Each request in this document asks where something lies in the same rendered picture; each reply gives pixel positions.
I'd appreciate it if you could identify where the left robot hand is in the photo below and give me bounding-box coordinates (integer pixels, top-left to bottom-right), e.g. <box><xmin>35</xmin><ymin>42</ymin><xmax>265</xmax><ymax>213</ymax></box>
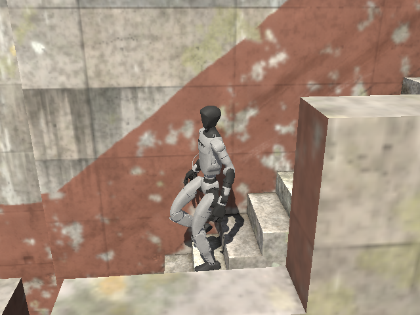
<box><xmin>208</xmin><ymin>204</ymin><xmax>226</xmax><ymax>223</ymax></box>

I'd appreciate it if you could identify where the robot right forearm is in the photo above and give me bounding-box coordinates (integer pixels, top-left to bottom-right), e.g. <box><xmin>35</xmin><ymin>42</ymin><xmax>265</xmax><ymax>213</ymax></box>
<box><xmin>192</xmin><ymin>159</ymin><xmax>201</xmax><ymax>173</ymax></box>

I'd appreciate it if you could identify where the humanoid robot head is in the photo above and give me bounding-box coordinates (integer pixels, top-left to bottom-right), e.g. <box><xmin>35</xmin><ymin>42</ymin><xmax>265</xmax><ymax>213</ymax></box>
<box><xmin>200</xmin><ymin>106</ymin><xmax>221</xmax><ymax>138</ymax></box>

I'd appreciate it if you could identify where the left robot foot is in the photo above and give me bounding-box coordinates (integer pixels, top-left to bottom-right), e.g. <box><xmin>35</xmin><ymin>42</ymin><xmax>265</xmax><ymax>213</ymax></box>
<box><xmin>195</xmin><ymin>261</ymin><xmax>221</xmax><ymax>272</ymax></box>

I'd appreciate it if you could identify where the left robot upper arm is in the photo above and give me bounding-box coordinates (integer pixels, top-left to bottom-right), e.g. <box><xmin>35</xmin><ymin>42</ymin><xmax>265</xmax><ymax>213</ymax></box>
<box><xmin>210</xmin><ymin>138</ymin><xmax>235</xmax><ymax>176</ymax></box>

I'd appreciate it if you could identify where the robot left forearm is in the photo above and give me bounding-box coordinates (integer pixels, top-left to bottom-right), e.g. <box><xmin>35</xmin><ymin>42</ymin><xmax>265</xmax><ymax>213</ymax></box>
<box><xmin>217</xmin><ymin>168</ymin><xmax>235</xmax><ymax>206</ymax></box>

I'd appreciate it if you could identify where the right robot hand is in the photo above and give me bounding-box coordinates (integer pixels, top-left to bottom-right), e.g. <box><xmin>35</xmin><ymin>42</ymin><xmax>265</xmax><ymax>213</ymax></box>
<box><xmin>183</xmin><ymin>169</ymin><xmax>197</xmax><ymax>186</ymax></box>

